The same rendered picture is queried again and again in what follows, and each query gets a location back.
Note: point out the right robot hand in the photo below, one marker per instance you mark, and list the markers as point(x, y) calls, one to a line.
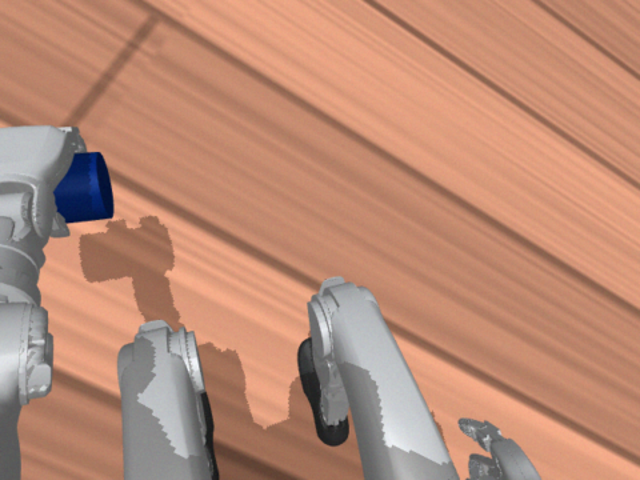
point(508, 462)

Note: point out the right robot foot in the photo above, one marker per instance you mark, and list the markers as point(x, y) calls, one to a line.
point(330, 435)

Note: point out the can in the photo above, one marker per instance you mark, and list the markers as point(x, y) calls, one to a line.
point(85, 192)

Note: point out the left robot arm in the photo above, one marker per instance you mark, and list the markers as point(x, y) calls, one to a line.
point(26, 348)

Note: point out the left robot foot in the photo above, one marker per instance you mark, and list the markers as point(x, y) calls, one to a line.
point(209, 437)

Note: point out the left robot hand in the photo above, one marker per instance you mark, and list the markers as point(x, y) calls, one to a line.
point(44, 153)

